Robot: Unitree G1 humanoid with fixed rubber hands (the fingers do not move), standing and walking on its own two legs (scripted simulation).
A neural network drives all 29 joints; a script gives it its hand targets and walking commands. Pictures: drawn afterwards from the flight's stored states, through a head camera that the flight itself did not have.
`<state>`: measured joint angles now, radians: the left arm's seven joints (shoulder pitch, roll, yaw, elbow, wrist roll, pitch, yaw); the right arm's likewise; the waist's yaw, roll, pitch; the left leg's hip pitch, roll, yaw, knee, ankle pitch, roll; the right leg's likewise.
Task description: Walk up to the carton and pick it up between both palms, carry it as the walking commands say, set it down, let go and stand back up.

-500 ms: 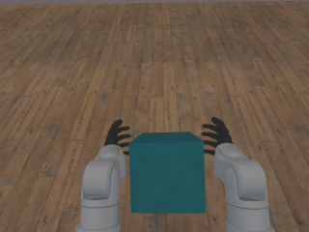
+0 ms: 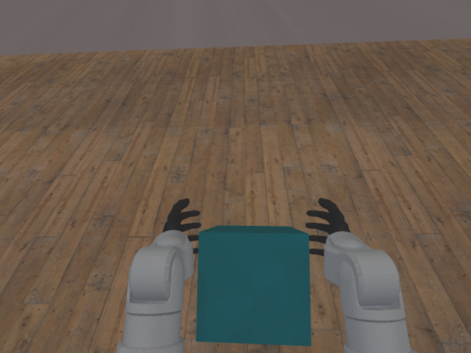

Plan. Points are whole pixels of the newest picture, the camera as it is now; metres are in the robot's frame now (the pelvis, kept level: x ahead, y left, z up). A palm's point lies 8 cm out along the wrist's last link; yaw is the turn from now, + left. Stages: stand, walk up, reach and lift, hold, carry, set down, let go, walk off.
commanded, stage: carry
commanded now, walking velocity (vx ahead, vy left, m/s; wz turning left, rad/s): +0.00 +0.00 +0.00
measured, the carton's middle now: (253, 270) +0.30 +0.00 -0.03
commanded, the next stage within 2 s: hold in 1.98 s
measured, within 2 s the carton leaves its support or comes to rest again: neither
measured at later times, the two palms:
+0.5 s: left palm (180, 245) +0.27 +0.11 +0.10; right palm (344, 243) +0.27 -0.14 +0.10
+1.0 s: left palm (206, 238) +0.29 +0.07 +0.10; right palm (365, 236) +0.28 -0.18 +0.10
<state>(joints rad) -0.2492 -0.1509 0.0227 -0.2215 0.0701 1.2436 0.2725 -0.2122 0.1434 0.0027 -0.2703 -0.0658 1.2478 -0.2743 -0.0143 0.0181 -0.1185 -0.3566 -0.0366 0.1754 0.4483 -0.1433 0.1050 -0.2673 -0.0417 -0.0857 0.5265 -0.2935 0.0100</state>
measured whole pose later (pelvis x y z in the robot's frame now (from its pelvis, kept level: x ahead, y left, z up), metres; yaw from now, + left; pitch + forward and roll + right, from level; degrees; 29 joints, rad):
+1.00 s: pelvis +0.00 -0.05 +0.00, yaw +0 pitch +2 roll +0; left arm -0.29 -0.16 0.04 -0.16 0.10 1.21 0.26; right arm -0.27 0.16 -0.04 -0.19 -0.10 1.21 -0.26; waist -0.01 0.01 -0.10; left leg -0.38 0.03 0.13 0.50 -0.16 0.04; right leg -0.26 0.02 -0.11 0.53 -0.30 -0.06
